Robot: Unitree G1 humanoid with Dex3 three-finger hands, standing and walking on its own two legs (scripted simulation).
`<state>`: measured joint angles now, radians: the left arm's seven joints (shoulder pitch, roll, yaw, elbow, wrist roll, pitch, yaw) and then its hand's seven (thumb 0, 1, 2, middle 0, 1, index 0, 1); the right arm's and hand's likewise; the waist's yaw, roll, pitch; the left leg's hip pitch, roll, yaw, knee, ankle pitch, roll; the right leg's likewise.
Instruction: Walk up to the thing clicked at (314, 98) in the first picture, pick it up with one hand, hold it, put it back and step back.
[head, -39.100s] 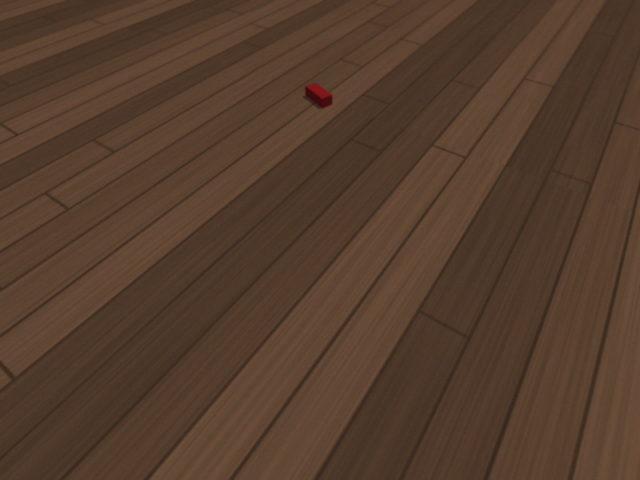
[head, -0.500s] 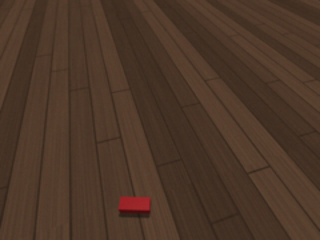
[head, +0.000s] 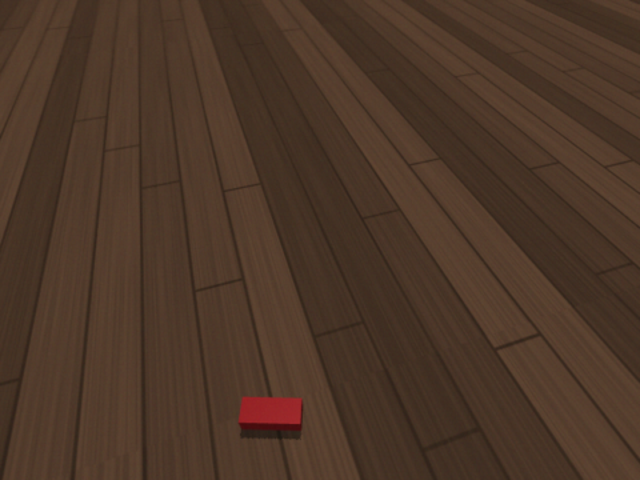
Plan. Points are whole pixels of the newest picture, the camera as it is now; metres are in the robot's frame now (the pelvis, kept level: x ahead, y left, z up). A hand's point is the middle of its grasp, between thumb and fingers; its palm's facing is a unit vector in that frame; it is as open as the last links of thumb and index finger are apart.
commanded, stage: stand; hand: left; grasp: from above
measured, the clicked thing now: (271, 413) +0.45 +0.17 -0.75
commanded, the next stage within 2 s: step back in 1.48 s
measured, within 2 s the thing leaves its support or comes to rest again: neither
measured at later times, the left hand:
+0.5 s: hand out of the picture +0.07 +0.24 -0.16, palm faces +0.00 -0.94 -0.33, open 7.4 cm
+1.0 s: hand out of the picture +0.09 +0.24 -0.16, palm faces +0.00 -0.94 -0.33, open 7.4 cm
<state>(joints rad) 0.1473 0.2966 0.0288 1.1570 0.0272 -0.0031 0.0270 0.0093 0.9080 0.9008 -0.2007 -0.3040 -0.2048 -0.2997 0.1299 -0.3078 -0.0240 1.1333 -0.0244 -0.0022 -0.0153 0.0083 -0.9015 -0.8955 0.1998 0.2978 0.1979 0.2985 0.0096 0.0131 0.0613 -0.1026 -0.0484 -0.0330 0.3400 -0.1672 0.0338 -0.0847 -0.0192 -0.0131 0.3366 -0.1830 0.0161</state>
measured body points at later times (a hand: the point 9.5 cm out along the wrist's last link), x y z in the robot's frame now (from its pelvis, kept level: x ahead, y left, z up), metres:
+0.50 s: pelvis +0.00 +0.00 +0.00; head +0.01 -0.01 +0.45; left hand +0.07 +0.29 -0.14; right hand +0.07 -0.29 -0.14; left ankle +0.02 +0.10 -0.75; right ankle +0.00 -0.13 -0.75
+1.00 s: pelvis +0.01 +0.00 +0.00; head +0.02 -0.01 +0.45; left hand +0.09 +0.29 -0.13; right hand +0.09 -0.30 -0.14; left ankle +0.02 +0.10 -0.75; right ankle +0.00 -0.13 -0.75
